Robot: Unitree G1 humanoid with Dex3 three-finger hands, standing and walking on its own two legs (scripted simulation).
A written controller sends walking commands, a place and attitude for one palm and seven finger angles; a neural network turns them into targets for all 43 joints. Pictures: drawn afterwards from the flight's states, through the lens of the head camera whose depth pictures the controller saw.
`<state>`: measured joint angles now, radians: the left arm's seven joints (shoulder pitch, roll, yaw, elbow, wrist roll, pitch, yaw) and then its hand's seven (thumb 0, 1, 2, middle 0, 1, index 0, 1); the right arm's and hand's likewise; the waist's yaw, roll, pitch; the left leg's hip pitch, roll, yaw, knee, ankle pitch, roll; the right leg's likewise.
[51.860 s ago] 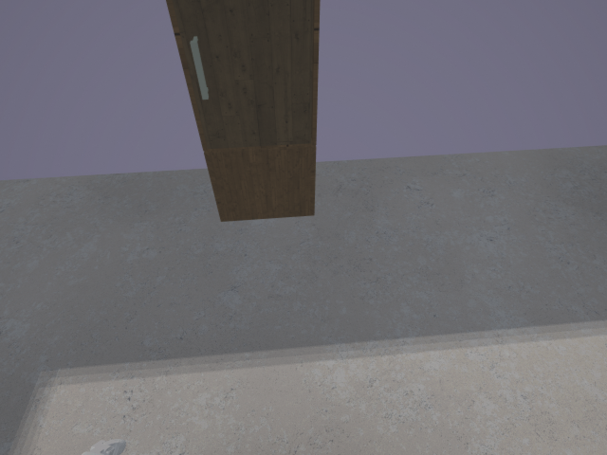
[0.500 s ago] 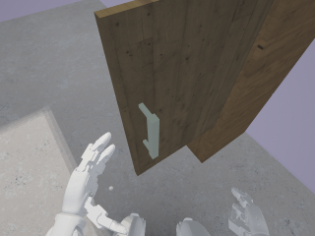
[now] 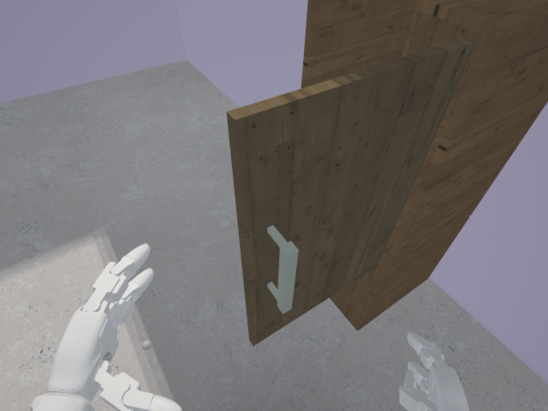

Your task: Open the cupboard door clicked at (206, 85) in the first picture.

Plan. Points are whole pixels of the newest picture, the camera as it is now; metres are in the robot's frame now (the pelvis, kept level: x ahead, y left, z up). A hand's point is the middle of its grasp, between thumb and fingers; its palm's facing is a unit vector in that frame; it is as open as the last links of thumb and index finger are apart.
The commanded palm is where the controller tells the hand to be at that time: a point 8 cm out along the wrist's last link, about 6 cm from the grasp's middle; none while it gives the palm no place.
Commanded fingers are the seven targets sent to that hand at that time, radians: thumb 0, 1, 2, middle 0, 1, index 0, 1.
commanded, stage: draw the hand back to the body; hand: left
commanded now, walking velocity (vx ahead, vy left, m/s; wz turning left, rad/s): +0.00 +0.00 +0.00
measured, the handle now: (279, 272) +0.33 +0.02 +0.02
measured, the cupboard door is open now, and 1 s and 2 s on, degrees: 89 89 89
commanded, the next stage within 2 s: step back with the hand held close in 1.00 s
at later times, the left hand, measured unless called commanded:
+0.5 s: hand (47, 291) +0.20 +0.24 +0.18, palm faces +0.36 -0.85 -0.38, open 10.6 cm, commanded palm +0.15 +0.29 +0.21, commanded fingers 0.00 0.73 0.82 -0.19 -0.30 -0.19 -0.30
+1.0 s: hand (43, 270) +0.20 +0.24 +0.21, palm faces +0.43 -0.81 -0.40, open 7.5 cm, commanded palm +0.15 +0.28 +0.23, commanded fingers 0.00 0.90 0.90 -0.20 -0.30 -0.20 -0.30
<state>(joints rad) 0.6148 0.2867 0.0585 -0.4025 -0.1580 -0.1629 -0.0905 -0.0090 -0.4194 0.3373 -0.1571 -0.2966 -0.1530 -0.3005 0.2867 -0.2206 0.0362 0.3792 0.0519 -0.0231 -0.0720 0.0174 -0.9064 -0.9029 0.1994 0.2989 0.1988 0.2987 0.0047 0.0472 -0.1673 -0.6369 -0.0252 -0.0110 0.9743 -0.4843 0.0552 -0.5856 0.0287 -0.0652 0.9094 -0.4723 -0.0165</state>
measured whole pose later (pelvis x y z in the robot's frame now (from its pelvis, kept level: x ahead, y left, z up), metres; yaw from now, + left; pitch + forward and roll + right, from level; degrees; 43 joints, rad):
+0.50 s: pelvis +0.01 +0.00 +0.05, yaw +0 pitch -2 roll -1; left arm 0.54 0.34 0.24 -0.43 -0.06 -0.05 0.13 0.00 0.39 0.68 -0.19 -0.30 -0.19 -0.30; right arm 0.23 -0.22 0.06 0.56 0.02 -0.09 -0.08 0.02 -0.90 -0.90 0.20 0.30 0.20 0.30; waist 0.04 0.05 -0.04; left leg -0.21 -0.04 0.01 0.54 -0.30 0.06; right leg -0.17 0.01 -0.03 0.50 -0.29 -0.01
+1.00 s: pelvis +0.01 -0.02 +0.06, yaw -1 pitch -3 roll -1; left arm 0.49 0.34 0.32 -0.41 -0.07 -0.08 0.11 0.02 0.88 0.90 -0.21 -0.30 -0.21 -0.30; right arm 0.20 -0.22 0.03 0.62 0.02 -0.10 -0.08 0.02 -0.91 -0.90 0.20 0.30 0.20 0.30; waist 0.06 0.06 0.00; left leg -0.13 -0.02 0.00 0.45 -0.27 0.03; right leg -0.10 0.04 -0.03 0.41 -0.26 -0.03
